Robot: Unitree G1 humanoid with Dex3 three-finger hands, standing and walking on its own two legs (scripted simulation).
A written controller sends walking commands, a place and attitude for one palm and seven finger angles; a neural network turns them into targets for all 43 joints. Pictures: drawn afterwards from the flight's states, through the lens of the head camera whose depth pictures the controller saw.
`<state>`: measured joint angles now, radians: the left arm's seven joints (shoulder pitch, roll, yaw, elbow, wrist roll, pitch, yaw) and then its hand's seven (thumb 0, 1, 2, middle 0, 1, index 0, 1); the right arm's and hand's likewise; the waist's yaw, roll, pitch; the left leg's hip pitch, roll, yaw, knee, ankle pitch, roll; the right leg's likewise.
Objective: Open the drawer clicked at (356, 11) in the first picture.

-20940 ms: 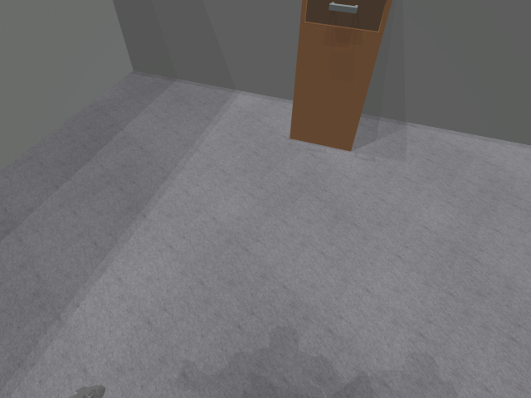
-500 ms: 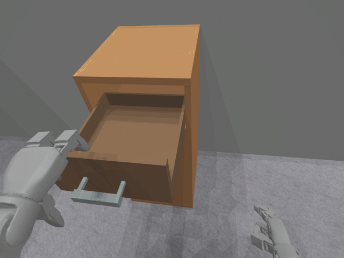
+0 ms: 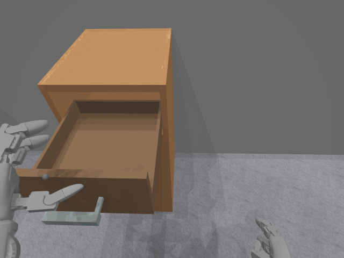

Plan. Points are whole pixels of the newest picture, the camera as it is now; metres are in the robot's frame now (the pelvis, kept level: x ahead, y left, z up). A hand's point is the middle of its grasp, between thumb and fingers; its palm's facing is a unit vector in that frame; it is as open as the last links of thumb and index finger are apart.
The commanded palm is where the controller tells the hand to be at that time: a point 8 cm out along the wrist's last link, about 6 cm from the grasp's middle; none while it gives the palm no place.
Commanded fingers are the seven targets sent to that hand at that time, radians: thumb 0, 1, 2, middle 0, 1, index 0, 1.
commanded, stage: draw the hand back to the body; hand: left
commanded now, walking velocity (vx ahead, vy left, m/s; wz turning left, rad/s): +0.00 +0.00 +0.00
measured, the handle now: (75, 209) +0.21 +0.25 +0.01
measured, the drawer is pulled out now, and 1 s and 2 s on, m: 0.30 0.30 0.30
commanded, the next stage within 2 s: step back with the hand held close in 0.58 s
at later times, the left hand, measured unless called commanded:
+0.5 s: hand (46, 182) +0.18 +0.22 +0.19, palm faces +0.44 -0.81 -0.39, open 7.9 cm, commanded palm +0.13 +0.27 +0.20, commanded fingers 0.00 0.90 0.90 -0.20 -0.30 -0.20 -0.30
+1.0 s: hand (39, 189) +0.17 +0.24 +0.18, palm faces +0.30 -0.81 -0.51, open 7.4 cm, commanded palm +0.11 +0.28 +0.20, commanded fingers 0.00 0.90 0.90 -0.20 -0.30 -0.20 -0.30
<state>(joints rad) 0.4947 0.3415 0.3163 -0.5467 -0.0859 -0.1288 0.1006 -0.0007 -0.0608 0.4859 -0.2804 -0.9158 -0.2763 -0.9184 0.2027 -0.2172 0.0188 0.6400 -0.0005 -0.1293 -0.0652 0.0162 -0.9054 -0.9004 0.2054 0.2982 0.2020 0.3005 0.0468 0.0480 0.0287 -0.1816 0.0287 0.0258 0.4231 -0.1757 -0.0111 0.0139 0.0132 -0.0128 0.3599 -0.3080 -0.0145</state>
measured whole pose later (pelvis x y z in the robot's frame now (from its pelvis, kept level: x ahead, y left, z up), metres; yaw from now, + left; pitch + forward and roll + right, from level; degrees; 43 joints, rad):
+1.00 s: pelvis -0.03 +0.01 +0.00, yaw +0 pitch +0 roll -1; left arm 0.60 0.43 0.40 -0.64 -0.07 -0.15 0.09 0.02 0.89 0.90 -0.21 -0.30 -0.21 -0.30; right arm 0.16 -0.23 -0.03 0.52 0.02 0.01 -0.06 0.02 -0.91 -0.90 0.20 0.30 0.20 0.30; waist 0.00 0.03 0.05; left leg -0.34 0.04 0.03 0.48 -0.15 0.00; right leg -0.16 0.02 -0.01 0.45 -0.30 -0.01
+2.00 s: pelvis -0.21 +0.03 -0.01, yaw -2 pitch +1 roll +0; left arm 0.63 0.45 0.42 -0.68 -0.06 -0.16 0.16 0.02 0.89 0.90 -0.22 -0.30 -0.21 -0.30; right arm 0.20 -0.21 -0.01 0.58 0.01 -0.06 -0.06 0.02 -0.91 -0.90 0.20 0.30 0.20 0.30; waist -0.02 -0.04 0.02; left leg -0.32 -0.02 0.04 0.50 -0.20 0.03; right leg -0.25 0.01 -0.03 0.54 -0.32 -0.01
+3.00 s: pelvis -0.25 +0.01 +0.00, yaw +2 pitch -2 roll -1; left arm 0.29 0.19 0.04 0.98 0.01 0.04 0.03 -0.02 1.00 0.89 -0.21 -0.30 -0.20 -0.30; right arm 0.27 -0.16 0.00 0.99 -0.02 0.03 -0.02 0.01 -0.91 -0.90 0.20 0.30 0.20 0.30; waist 0.00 -0.02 0.09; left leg -0.27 0.01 -0.02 0.51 -0.21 0.00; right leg -0.19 0.03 -0.10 0.46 -0.24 -0.05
